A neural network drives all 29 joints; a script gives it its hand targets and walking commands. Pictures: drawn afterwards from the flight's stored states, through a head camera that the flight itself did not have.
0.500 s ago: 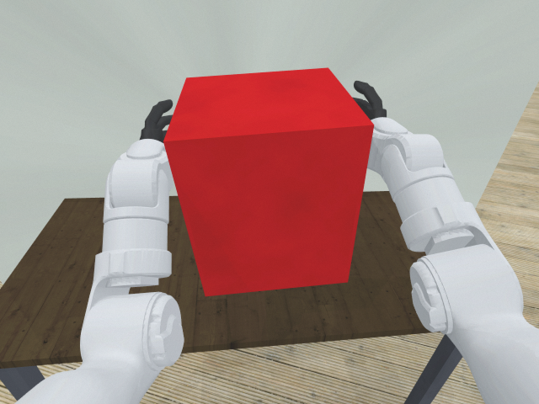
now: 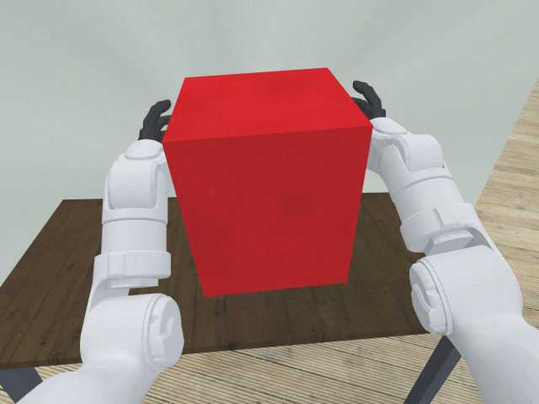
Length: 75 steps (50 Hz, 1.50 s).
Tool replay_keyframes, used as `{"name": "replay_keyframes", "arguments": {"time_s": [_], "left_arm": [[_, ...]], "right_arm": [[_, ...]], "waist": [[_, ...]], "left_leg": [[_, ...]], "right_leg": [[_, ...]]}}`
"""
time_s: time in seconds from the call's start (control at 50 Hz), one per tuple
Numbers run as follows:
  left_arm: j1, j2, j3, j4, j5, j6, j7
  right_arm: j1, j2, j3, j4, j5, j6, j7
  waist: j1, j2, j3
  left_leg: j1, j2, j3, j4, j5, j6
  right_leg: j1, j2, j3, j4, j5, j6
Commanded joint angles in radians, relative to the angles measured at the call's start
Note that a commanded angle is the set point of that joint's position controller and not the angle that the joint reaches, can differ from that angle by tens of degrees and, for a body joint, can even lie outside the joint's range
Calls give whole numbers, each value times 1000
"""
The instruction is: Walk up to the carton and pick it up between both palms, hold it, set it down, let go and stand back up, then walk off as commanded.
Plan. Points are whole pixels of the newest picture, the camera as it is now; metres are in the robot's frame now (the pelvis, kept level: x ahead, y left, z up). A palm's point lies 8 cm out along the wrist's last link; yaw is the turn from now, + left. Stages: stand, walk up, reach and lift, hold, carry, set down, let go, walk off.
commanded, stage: hold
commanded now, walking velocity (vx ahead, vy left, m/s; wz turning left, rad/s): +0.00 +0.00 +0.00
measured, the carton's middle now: (266, 180) +0.36 +0.00 +0.23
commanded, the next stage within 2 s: none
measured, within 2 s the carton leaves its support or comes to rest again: neither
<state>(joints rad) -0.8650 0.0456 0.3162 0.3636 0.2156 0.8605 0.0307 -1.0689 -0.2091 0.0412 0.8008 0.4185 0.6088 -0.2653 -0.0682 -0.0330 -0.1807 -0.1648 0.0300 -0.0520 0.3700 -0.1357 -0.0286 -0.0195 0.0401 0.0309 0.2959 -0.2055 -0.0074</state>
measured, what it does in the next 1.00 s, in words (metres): stands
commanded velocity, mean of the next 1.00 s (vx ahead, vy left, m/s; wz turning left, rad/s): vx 0.00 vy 0.00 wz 0.00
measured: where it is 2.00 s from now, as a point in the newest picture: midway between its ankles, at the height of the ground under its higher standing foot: outside the picture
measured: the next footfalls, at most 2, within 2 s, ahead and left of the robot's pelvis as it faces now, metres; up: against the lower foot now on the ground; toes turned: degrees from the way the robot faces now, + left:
none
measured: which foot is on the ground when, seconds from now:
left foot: down 0.00-1.00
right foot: down 0.00-1.00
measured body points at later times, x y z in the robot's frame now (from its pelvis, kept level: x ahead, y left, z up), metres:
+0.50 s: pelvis +0.00 +0.00 +0.00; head -0.10 +0.03 +0.44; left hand +0.38 +0.16 +0.27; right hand +0.38 -0.14 +0.31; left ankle +0.05 +0.13 -0.75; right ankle -0.02 -0.12 -0.75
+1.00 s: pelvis +0.00 +0.00 +0.00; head -0.10 +0.03 +0.44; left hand +0.38 +0.16 +0.27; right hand +0.38 -0.14 +0.31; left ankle +0.05 +0.13 -0.75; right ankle -0.02 -0.12 -0.75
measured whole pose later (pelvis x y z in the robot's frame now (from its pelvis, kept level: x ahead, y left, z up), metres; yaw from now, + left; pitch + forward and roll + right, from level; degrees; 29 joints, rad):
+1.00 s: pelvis +0.00 +0.00 +0.00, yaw +0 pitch -4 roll -1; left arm -0.88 0.05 0.32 0.39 0.21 0.85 0.03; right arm -1.08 -0.21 0.04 0.82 0.41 0.61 -0.26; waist -0.07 -0.03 -0.18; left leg -0.17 0.03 -0.06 0.37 -0.13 -0.03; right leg -0.03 0.04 0.03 0.29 -0.20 -0.01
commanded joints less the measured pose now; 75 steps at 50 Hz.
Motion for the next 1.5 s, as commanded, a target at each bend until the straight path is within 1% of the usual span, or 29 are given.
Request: {"name": "replay_keyframes", "arguments": {"time_s": [0.0,0.06,0.2,0.22,0.26,0.32,0.38,0.42,0.48,0.54,0.58,0.64,0.68,0.7,0.72,0.74,0.78,0.82,0.96,1.0,1.02,1.04,1.08,1.1,1.2,1.26,1.28,1.36,1.48], "left_arm": [[-869,-560,-368,-141,-175,-82,-137],[-866,-566,-367,-142,-178,-86,-133],[-867,-571,-370,-122,-178,-84,-130],[-861,-571,-371,-143,-182,-86,-129],[-873,-579,-381,-157,-184,-88,-128],[-846,-581,-371,-131,-177,-82,-126],[-853,-567,-364,-127,-173,-81,-129],[-873,-574,-376,-154,-182,-85,-128],[-866,-584,-387,-137,-186,-83,-126],[-862,-580,-385,-151,-186,-85,-122],[-849,-569,-360,-134,-176,-84,-125],[-871,-566,-369,-141,-179,-89,-128],[-869,-568,-368,-128,-177,-87,-130],[-867,-560,-363,-122,-178,-89,-130],[-854,-564,-357,-105,-170,-84,-131],[-862,-566,-358,-105,-173,-88,-133],[-863,-560,-348,-98,-170,-88,-133],[-855,-571,-367,-124,-183,-91,-130],[-875,-564,-361,-132,-176,-89,-132],[-858,-581,-380,-140,-185,-88,-131],[-874,-573,-374,-140,-180,-88,-130],[-865,-581,-382,-160,-188,-89,-129],[-853,-575,-383,-158,-184,-86,-128],[-852,-573,-380,-151,-185,-86,-129],[-833,-568,-367,-152,-170,-79,-132],[-860,-580,-389,-167,-183,-83,-129],[-858,-582,-396,-159,-186,-82,-128],[-863,-574,-381,-165,-178,-86,-125],[-856,-564,-359,-120,-174,-83,-130]], "right_arm": [[-778,705,162,-281,138,-8,118],[-786,714,174,-288,148,-10,123],[-787,698,160,-278,143,-12,125],[-787,708,169,-293,146,-13,123],[-782,707,172,-291,152,-15,124],[-787,699,176,-294,152,-13,125],[-766,689,162,-263,143,-7,123],[-774,703,172,-282,151,-11,125],[-791,693,159,-290,146,-14,126],[-776,702,173,-284,154,-9,125],[-782,707,176,-289,148,-12,124],[-773,708,167,-272,140,-11,122],[-789,710,168,-278,142,-11,121],[-802,718,168,-293,140,-16,123],[-795,705,160,-270,135,-12,123],[-804,710,160,-272,133,-16,122],[-787,706,154,-254,131,-12,124],[-807,721,179,-305,151,-18,119],[-784,707,168,-266,149,-11,120],[-788,704,169,-300,152,-14,119],[-788,705,167,-282,154,-12,122],[-785,713,182,-313,163,-16,120],[-771,701,182,-309,163,-10,118],[-782,697,170,-318,154,-13,115],[-759,693,182,-298,154,-8,120],[-773,692,174,-305,153,-10,122],[-785,691,173,-315,152,-11,123],[-784,709,184,-311,156,-13,124],[-787,707,164,-277,139,-11,127]], "waist": [[-10,62,-274],[2,56,-286],[-8,69,-280],[-3,58,-297],[-4,77,-315],[1,69,-296],[-7,70,-266],[-6,66,-301],[-12,76,-291],[-3,82,-292],[4,52,-288],[-9,58,-284],[-4,63,-274],[2,45,-284],[3,60,-257],[-2,50,-269],[-2,49,-259],[2,53,-315],[-2,67,-286],[-12,72,-300],[-4,79,-293],[-6,67,-325],[-10,75,-316],[-19,62,-313],[-2,64,-285],[-13,76,-301],[-7,79,-298],[0,67,-307],[2,50,-280]], "left_leg": [[242,-48,41,-23,146,-3],[242,-46,39,-15,172,-5],[241,-46,39,-21,151,-8],[243,-48,38,-15,171,-6],[252,-46,36,-12,181,-11],[250,-48,35,-12,186,-8],[241,-49,39,-21,157,-10],[245,-47,37,-16,168,-10],[242,-46,34,-17,162,-12],[244,-46,33,-16,177,-13],[241,-50,37,-13,178,-3],[239,-52,38,-20,144,-3],[238,-49,38,-20,146,-5],[233,-50,39,-17,143,3],[227,-50,42,-22,127,-2],[227,-49,38,-22,124,3],[230,-48,40,-27,129,2],[244,-53,39,-10,175,1],[239,-51,37,-17,158,-6],[248,-48,34,-12,184,-12],[246,-49,37,-12,181,-12],[257,-51,35,-2,211,-10],[264,-51,34,-4,215,-15],[258,-51,32,-6,205,-12],[255,-50,39,-10,198,-9],[255,-46,33,-10,189,-15],[248,-45,34,-12,184,-16],[251,-48,35,-10,189,-9],[227,-46,40,-24,128,2]], "right_leg": [[-117,36,-27,-64,164,83],[-112,42,-27,-60,180,81],[-126,42,-26,-65,152,78],[-112,42,-26,-60,173,80],[-111,42,-26,-57,182,76],[-112,43,-27,-60,181,78],[-118,41,-29,-65,163,78],[-110,43,-31,-59,167,78],[-117,41,-27,-64,162,77],[-117,40,-26,-59,177,76],[-105,40,-28,-60,179,82],[-117,37,-28,-63,159,82],[-125,36,-27,-63,159,81],[-122,35,-26,-67,154,82],[-134,34,-25,-69,135,79],[-130,36,-25,-70,127,79],[-129,35,-25,-70,139,80],[-105,37,-26,-60,193,84],[-119,38,-28,-61,168,82],[-111,41,-26,-60,193,79],[-111,41,-27,-59,192,78],[-95,42,-26,-53,231,84],[-94,44,-28,-56,227,81],[-94,41,-30,-57,223,85],[-101,43,-30,-57,200,82],[-106,42,-29,-55,194,77],[-112,45,-28,-57,181,76],[-104,44,-30,-54,192,79],[-128,38,-25,-67,134,78]]}}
